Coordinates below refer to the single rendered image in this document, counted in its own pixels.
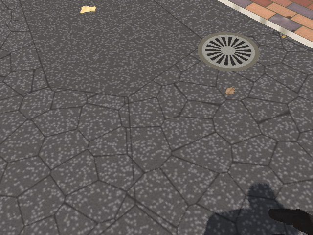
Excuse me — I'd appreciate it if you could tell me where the right robot hand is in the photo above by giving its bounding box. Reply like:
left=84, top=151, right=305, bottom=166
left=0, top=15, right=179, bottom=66
left=268, top=209, right=313, bottom=235

